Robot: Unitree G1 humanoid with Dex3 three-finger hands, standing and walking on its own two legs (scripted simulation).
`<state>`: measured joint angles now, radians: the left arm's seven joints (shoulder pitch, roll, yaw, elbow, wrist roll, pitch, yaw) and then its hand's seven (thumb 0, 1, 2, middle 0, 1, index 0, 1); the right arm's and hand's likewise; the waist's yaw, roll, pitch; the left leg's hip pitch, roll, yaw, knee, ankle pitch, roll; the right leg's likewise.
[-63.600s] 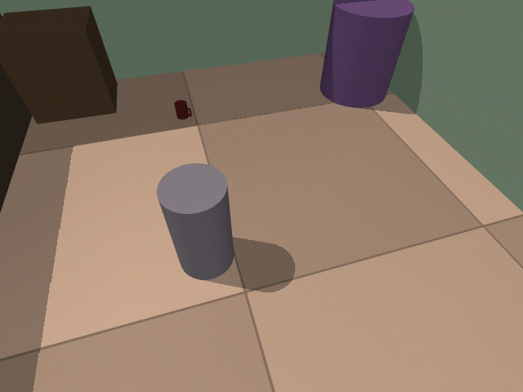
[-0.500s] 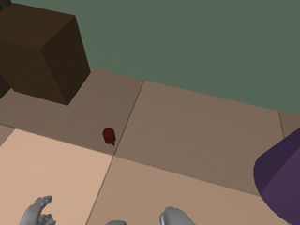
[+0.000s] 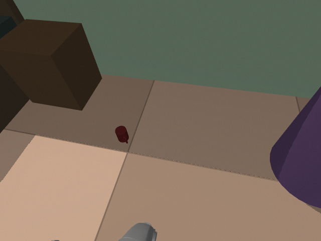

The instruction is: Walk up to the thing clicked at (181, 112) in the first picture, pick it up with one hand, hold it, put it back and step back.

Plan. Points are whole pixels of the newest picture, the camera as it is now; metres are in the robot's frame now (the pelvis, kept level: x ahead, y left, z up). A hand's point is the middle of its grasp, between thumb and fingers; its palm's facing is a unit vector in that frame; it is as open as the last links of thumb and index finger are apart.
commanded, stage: step back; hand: left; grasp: from above
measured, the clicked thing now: (123, 135) +0.85 +0.36 -0.71
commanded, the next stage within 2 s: stand in 1.64 s
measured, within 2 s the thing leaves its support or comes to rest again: neither
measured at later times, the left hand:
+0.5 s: hand out of the picture -0.11 +0.28 -0.15, palm faces +0.03 -0.92 -0.39, open 7.4 cm
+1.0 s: hand out of the picture -0.17 +0.28 -0.14, palm faces +0.02 -0.92 -0.39, open 7.4 cm
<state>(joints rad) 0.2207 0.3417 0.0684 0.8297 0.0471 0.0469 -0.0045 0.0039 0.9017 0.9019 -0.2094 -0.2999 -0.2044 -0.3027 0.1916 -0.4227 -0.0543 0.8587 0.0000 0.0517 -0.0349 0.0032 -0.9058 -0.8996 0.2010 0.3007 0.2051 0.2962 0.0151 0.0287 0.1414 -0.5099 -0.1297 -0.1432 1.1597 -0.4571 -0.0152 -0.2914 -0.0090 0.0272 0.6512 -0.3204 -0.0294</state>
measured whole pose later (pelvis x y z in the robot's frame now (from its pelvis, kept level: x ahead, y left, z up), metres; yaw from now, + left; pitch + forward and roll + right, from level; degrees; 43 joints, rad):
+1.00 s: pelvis -0.23 +0.00 +0.00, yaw +2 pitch -3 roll +1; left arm 0.20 0.41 0.06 0.99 0.03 -0.01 -0.02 0.00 0.90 0.90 -0.21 -0.30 -0.20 -0.30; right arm 0.24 -0.34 -0.05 0.98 -0.04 -0.02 0.02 0.00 -0.90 -0.90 0.20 0.30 0.21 0.30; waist -0.01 -0.03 0.07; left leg -0.25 -0.01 -0.02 0.57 -0.28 0.00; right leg -0.28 -0.02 0.00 0.68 -0.44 -0.02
